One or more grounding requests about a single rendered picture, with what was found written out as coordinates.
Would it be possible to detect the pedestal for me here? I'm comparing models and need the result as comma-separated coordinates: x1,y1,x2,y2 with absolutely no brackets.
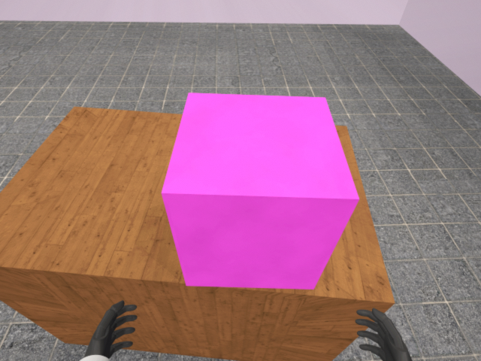
0,107,395,361

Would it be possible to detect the left robot hand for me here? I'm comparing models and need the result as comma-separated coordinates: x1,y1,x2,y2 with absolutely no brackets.
84,300,138,359

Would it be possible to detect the right robot hand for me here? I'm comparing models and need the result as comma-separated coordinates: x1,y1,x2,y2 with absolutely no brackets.
355,308,412,361

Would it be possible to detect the carton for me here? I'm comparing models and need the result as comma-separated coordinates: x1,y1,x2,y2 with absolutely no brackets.
162,93,359,290

